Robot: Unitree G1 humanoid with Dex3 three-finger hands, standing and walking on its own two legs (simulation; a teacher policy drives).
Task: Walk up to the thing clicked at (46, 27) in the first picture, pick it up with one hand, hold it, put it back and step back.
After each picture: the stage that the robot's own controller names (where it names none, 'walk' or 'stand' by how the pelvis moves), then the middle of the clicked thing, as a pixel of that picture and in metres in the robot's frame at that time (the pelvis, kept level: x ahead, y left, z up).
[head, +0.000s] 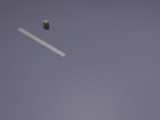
stand; (46, 24) +1.73 +0.45 -0.72
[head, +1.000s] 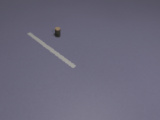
walk; (57, 32) +1.62 +0.21 -0.70
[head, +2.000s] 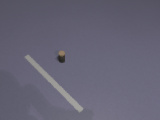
walk; (61, 56) +1.08 +0.16 -0.71
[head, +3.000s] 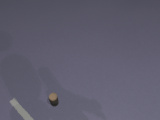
walk; (53, 99) +0.65 +0.22 -0.71
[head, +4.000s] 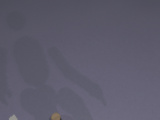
stand; (56, 119) +0.44 +0.21 -0.70
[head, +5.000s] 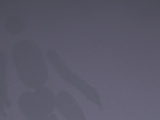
stand; out of the picture +0.42 +0.20 -0.73
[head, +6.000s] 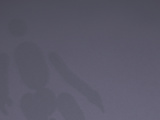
stand; out of the picture +0.41 +0.20 -0.73
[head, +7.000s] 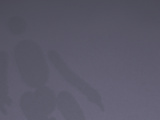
stand; out of the picture +0.40 +0.20 -0.73
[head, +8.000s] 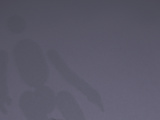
go down; out of the picture +0.40 +0.20 -0.73
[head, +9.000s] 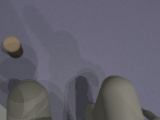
go down; (13, 48) +0.49 +0.25 -0.33
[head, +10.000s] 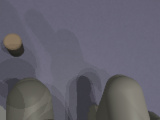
approach; (14, 46) +0.48 +0.25 -0.29
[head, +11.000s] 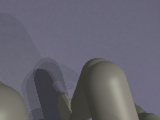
close in; out of the picture +0.46 +0.30 -0.22
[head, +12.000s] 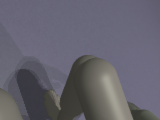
close; out of the picture +0.46 +0.32 -0.23
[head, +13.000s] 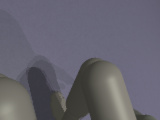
lift; out of the picture +0.43 +0.28 -0.23
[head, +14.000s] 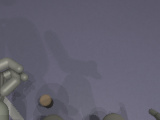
lift; (47, 101) +0.40 +0.20 -0.53
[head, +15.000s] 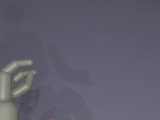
hold; out of the picture +0.38 +0.19 -0.67
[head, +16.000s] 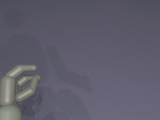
hold; out of the picture +0.37 +0.19 -0.68
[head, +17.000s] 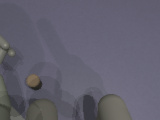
crouch; (34, 82) +0.42 +0.21 -0.44
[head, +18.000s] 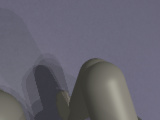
lower; out of the picture +0.41 +0.28 -0.24
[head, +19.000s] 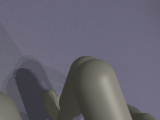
lower; out of the picture +0.40 +0.29 -0.23
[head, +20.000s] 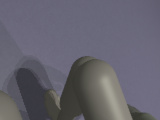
lower; out of the picture +0.40 +0.29 -0.23
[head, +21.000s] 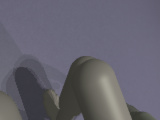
lower; out of the picture +0.40 +0.29 -0.23
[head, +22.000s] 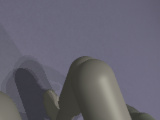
lower; out of the picture +0.40 +0.29 -0.24
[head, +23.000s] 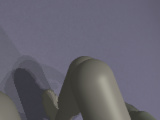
open; out of the picture +0.38 +0.28 -0.23
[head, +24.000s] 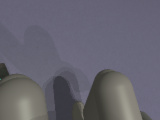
stand; (1, 80) +0.34 +0.21 -0.28
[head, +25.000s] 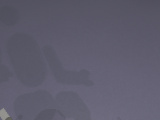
stand; out of the picture +0.29 +0.16 -0.65
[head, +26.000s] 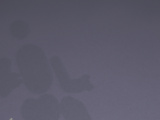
stand; out of the picture +0.29 +0.16 -0.69
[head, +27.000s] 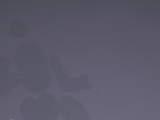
stand; out of the picture +0.28 +0.15 -0.69
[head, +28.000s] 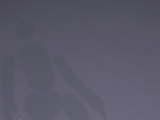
stand; out of the picture +0.30 +0.15 -0.75
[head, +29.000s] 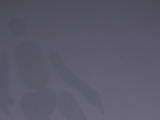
stand; out of the picture +0.28 +0.15 -0.75
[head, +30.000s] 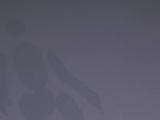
walk; out of the picture +0.27 +0.14 -0.75
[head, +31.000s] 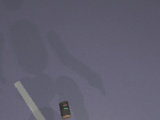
walk; (65, 110) +0.43 +0.09 -0.73
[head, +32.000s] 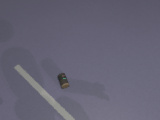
walk; (63, 80) +0.69 +0.17 -0.71
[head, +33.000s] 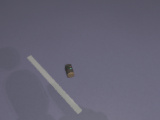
stand; (69, 70) +0.93 +0.14 -0.73
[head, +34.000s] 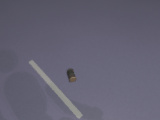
stand; (71, 75) +0.93 +0.11 -0.75
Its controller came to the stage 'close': yes
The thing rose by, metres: 0.03
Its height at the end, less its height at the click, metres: -0.02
